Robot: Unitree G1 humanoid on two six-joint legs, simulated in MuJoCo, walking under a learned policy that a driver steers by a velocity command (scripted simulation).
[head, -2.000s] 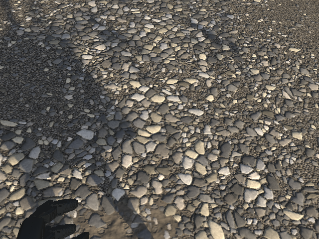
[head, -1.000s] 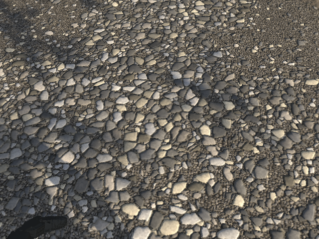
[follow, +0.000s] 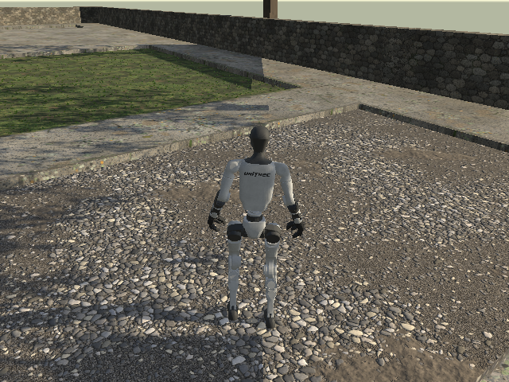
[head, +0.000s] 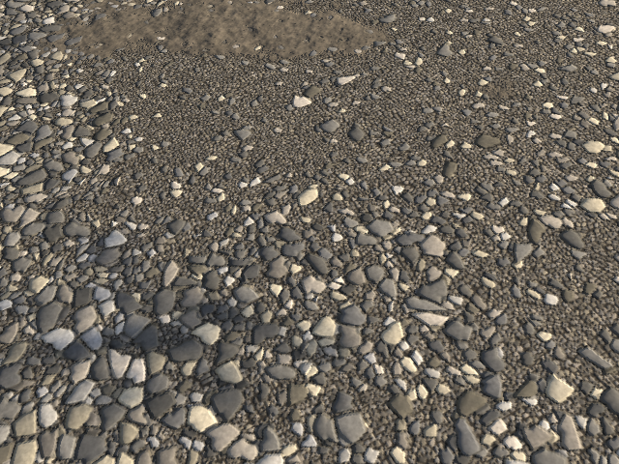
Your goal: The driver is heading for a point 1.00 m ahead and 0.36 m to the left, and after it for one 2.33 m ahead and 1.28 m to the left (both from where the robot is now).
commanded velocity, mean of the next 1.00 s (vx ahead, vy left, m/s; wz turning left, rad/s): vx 0.65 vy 0.00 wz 0.55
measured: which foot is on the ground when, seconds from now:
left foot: up 0.00-0.16, down 0.18-0.48, up 0.50-0.84, down 0.86-1.00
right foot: down 0.00-0.28, up 0.30-0.44, down 0.46-0.86, up 0.88-1.00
